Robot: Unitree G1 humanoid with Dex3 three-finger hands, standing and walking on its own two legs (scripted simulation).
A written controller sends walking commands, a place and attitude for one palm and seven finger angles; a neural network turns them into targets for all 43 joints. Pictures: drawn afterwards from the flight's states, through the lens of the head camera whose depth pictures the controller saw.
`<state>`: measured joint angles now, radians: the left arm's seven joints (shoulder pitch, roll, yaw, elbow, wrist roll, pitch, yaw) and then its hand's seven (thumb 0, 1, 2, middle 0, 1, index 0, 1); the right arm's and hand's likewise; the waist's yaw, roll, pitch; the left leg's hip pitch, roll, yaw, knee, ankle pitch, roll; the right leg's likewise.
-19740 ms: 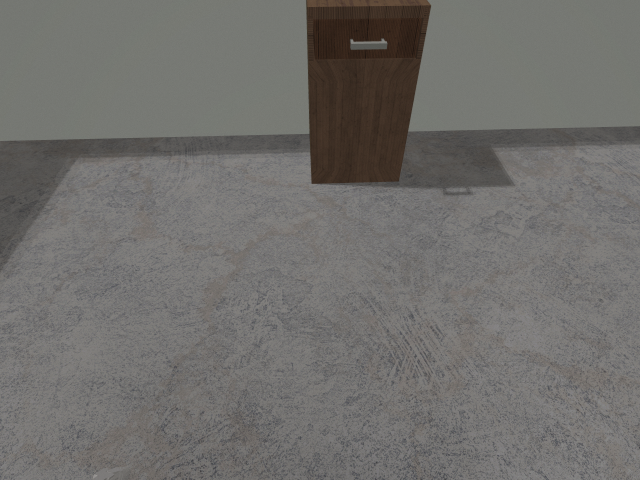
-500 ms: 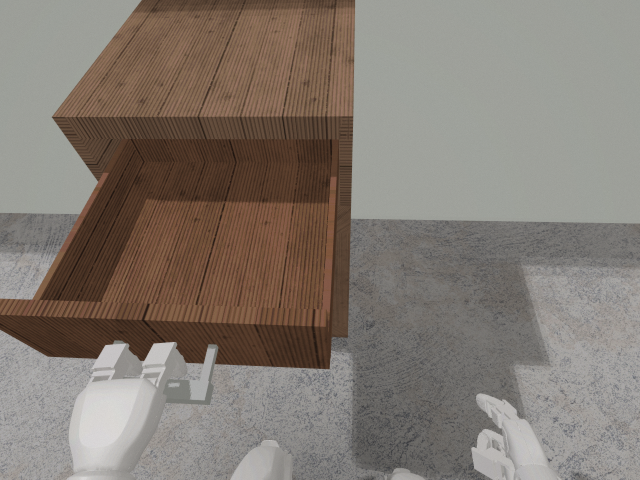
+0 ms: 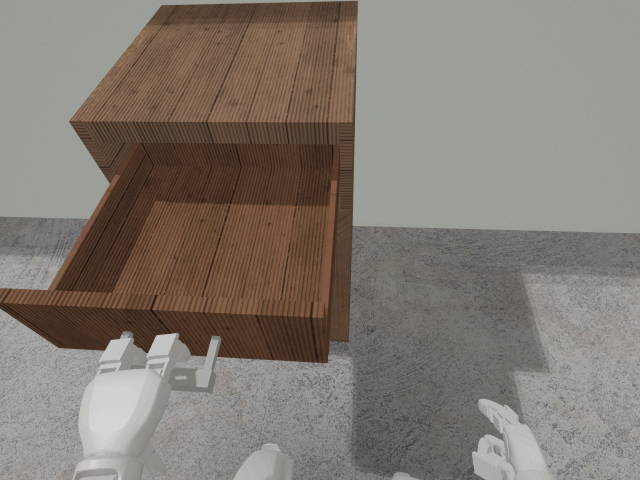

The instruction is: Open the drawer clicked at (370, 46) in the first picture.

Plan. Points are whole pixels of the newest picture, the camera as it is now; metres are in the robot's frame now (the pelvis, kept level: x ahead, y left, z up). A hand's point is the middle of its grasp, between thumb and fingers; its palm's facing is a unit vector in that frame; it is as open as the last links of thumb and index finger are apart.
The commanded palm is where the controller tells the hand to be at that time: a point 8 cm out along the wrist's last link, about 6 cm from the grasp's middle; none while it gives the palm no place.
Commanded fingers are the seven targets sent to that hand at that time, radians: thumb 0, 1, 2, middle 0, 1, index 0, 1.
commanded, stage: lift the hand off the handle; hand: left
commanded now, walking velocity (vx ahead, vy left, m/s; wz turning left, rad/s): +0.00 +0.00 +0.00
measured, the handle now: (163, 360) +0.26 +0.22 +0.01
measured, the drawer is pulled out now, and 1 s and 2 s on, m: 0.30 0.30 0.30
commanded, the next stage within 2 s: none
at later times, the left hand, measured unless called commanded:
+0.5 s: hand (151, 399) +0.22 +0.23 -0.01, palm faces -0.01 -0.08 -1.00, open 13.7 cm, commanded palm +0.20 +0.23 +0.05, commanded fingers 0.00 -0.50 0.30 -0.30 -1.20 -0.30 -1.20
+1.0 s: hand (131, 386) +0.22 +0.24 +0.03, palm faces +0.02 -0.09 -1.00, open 13.5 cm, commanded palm +0.20 +0.23 +0.09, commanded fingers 0.00 -0.50 0.30 -0.30 -1.20 -0.30 -1.20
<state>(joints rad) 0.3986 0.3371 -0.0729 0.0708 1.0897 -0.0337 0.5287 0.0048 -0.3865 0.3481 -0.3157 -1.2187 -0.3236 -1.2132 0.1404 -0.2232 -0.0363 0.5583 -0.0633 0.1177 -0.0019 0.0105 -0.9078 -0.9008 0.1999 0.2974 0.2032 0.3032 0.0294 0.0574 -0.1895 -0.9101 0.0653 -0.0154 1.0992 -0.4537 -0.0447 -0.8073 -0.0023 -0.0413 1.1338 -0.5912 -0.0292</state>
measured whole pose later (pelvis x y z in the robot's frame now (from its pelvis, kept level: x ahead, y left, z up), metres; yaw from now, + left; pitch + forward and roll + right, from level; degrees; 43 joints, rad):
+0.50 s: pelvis -0.01 +0.00 +0.01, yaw +0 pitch +14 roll +0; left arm 0.31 0.35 -0.09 0.12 1.06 -0.02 0.50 0.00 -0.49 0.30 -0.35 -1.22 -0.33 -1.21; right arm 0.14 -0.20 -0.03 0.60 -0.04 0.10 -0.04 0.01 -0.91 -0.90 0.20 0.30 0.20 0.30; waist 0.02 0.06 -0.17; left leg -0.88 0.06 -0.02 1.06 -0.42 -0.04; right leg -0.77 0.00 -0.04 1.09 -0.56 -0.03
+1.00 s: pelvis +0.01 +0.01 +0.03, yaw +0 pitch +11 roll +0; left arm 0.38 0.36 -0.10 -0.01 1.04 0.02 0.44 0.00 -0.49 0.30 -0.33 -1.20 -0.37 -1.23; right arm 0.14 -0.21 -0.03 0.57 -0.04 0.11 -0.02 0.01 -0.91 -0.90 0.20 0.30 0.20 0.30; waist 0.04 0.06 -0.15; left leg -0.74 0.05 0.00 0.96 -0.41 -0.03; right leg -0.63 -0.01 -0.03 0.98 -0.53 -0.01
